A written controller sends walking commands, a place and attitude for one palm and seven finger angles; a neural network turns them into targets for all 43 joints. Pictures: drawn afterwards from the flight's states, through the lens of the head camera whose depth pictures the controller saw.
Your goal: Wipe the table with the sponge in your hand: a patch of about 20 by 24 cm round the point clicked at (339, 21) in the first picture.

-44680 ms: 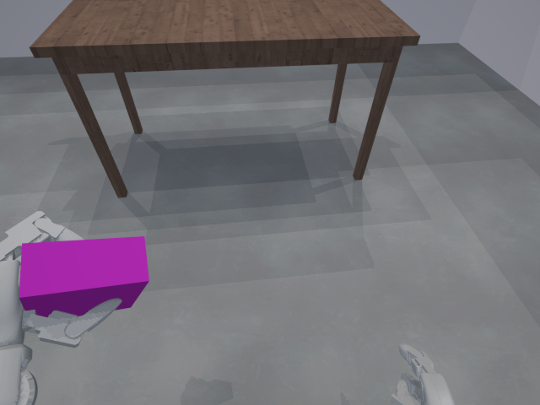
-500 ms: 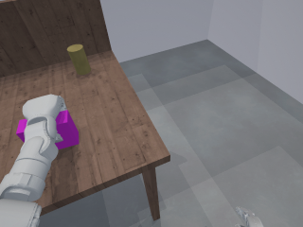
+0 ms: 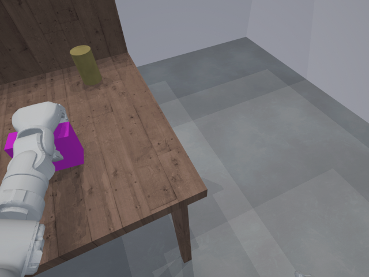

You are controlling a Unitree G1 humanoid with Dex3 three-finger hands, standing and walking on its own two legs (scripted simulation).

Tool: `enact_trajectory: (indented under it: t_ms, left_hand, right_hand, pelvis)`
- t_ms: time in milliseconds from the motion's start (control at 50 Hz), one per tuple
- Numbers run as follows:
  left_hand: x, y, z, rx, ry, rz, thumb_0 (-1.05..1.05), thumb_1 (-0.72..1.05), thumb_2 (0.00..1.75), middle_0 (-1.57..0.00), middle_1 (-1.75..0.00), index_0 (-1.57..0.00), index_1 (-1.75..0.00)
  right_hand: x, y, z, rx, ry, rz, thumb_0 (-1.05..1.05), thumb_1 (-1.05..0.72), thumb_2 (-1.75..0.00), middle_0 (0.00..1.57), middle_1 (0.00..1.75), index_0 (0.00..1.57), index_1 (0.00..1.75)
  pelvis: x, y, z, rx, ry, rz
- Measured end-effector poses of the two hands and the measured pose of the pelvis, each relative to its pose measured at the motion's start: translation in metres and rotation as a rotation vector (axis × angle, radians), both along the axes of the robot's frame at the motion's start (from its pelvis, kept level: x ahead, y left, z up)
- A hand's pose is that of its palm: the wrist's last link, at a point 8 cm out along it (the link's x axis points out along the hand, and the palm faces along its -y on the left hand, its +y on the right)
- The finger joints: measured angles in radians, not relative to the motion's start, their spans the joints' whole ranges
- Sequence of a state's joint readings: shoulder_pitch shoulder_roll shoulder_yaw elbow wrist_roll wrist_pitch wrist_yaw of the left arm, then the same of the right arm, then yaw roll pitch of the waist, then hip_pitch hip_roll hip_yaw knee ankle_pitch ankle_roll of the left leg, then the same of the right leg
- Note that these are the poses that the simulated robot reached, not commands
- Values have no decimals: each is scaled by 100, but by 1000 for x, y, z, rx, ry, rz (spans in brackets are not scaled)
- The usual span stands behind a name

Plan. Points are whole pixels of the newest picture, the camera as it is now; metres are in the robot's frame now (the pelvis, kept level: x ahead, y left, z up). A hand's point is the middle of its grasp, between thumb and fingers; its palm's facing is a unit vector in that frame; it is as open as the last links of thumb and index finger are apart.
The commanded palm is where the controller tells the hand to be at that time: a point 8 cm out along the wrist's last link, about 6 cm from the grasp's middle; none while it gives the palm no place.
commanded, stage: slide back across to the first lane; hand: left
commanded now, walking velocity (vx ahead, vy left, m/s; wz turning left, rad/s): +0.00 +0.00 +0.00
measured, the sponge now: (52, 154) +0.37 +0.35 +0.05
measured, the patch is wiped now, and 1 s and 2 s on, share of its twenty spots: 1.00 1.00 1.00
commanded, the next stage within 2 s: wipe back along the first lane in 0.68 s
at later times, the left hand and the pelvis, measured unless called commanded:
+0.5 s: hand (25, 137) +0.38 +0.39 +0.10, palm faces -0.05 -0.04 -1.00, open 9.2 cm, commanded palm +0.35 +0.40 +0.15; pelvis +0.01 +0.03 +0.01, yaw -1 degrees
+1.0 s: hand (11, 145) +0.36 +0.41 +0.10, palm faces -0.02 -0.02 -1.00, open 9.2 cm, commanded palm +0.32 +0.40 +0.14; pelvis +0.02 +0.07 +0.01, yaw +2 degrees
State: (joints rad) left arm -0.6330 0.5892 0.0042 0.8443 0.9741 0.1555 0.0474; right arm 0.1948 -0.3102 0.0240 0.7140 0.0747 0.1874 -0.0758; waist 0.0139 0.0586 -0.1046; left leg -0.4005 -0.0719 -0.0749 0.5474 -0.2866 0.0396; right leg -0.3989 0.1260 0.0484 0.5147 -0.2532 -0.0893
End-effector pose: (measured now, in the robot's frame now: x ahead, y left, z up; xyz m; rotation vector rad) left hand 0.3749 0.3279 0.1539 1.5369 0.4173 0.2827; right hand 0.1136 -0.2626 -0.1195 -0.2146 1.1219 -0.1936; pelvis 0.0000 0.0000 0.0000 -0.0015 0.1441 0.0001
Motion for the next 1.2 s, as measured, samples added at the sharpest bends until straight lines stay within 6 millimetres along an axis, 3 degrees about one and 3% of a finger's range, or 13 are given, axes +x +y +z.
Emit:
enact_trajectory:
  t_ms: [160, 360, 580, 720, 840, 1200]
  left_hand:
    - [12, 10, 1, 7, 12, -3, -1, -54, 110, -86, -140, -89, -148]
    - [5, 30, 4, 4, -29, -13, -1, -52, 110, -84, -141, -87, -149]
    - [-13, 68, 2, -23, -23, 43, -2, -50, 109, -83, -142, -86, -150]
    - [-14, 77, 2, -11, -16, 1, -2, -50, 109, -83, -142, -86, -150]
    - [-20, 84, 1, -23, -32, -5, -2, -49, 108, -82, -142, -85, -151]
    - [-48, 64, 0, 1, -72, -4, -1, -46, 108, -80, -145, -83, -153]
  right_hand:
    - [-7, 8, 2, -3, 13, -24, 1, -90, -90, 20, 30, 20, 30]
    - [-7, 22, 5, 1, 28, -36, 1, -90, -90, 20, 30, 20, 30]
    - [33, 47, 14, -1, -21, 26, 1, -90, -90, 20, 30, 20, 30]
    - [61, 63, 20, -2, -71, 74, 1, -90, -90, 20, 30, 20, 30]
    - [70, 77, 20, 11, -75, 101, 1, -90, -90, 20, 30, 20, 30]
    - [72, 106, 16, 78, -102, 149, 1, -90, -90, 20, 30, 20, 30]
  pelvis:
    - [-1, 8, 1, -6, 13, -6]
    - [8, 23, 4, -13, -10, -16]
    - [18, 41, 6, -23, -28, 3]
    - [21, 52, 7, -29, -23, 16]
    - [23, 59, 7, -31, -18, 20]
    - [15, 70, 7, -30, -49, 30]
